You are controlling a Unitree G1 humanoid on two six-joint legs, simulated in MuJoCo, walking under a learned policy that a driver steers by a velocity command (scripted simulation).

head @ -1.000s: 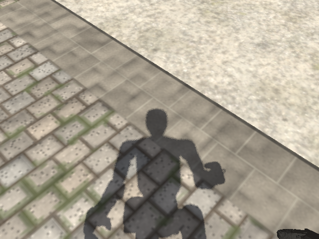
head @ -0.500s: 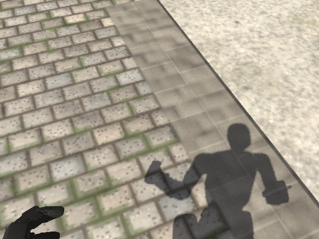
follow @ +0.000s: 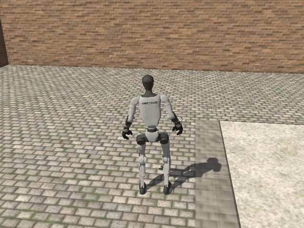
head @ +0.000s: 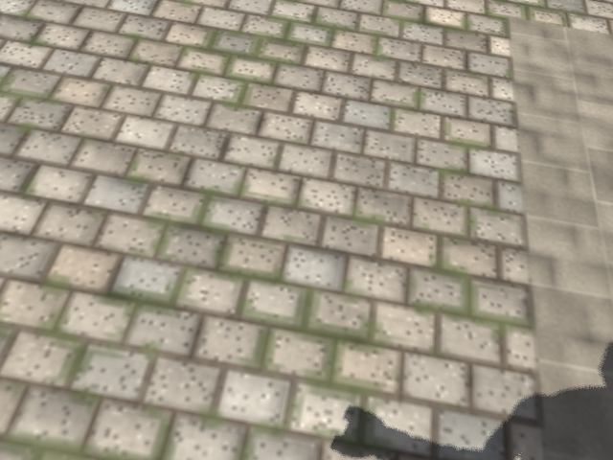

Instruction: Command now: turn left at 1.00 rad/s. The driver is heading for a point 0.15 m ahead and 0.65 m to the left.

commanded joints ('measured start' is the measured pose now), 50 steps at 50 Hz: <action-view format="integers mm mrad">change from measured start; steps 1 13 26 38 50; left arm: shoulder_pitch -151 -109 -84 226 105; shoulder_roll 76 37 54 157 3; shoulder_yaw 14 3 5 21 -45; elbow -152 -121 -140 -35 -139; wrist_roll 4 -1 16 49 48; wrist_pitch -26 -32 -33 -69 -49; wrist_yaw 11 9 30 3 -43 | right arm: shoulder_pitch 106 -18 35 -124 323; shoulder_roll -268 -189 -224 -87 -339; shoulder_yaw -79 -46 -64 4 -46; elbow -52 -64 -42 -102 56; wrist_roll -43 2 10 -102 -26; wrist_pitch -58 -39 -24 -40 -65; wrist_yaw -7 -49 -32 70 33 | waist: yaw -80 -15 -51 64 -170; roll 231 202 -66 33 484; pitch -215 -183 -113 -53 -208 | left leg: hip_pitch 353 204 -295 -453 622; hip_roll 288 89 -59 68 179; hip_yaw -504 -496 -198 1 -600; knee -296 -204 600 452 -326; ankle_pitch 446 385 -128 65 -587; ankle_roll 304 168 -100 -61 242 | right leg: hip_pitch -410 -208 241 363 -482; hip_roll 100 210 -153 -232 57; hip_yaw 213 274 493 192 -47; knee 423 57 -462 -661 612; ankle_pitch -132 144 337 -164 -169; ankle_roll -9 17 -269 -190 -23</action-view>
